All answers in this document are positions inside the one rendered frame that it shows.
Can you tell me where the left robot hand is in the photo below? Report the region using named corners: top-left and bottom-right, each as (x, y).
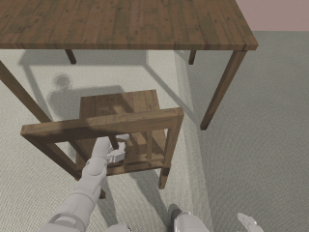
top-left (91, 133), bottom-right (129, 164)

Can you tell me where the robot left upper arm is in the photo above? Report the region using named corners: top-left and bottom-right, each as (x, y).
top-left (40, 222), bottom-right (82, 232)

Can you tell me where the right robot hand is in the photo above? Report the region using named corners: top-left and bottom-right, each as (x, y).
top-left (237, 213), bottom-right (264, 232)

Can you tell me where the chair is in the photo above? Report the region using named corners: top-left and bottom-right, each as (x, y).
top-left (20, 89), bottom-right (184, 199)

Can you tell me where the robot right foot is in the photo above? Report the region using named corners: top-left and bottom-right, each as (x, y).
top-left (171, 209), bottom-right (183, 232)

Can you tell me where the robot left forearm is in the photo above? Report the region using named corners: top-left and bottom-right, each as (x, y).
top-left (38, 157), bottom-right (107, 232)

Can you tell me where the table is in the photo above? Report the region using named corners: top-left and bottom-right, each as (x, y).
top-left (0, 0), bottom-right (259, 131)

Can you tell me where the robot right thigh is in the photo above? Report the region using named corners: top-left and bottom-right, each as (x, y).
top-left (174, 214), bottom-right (209, 232)

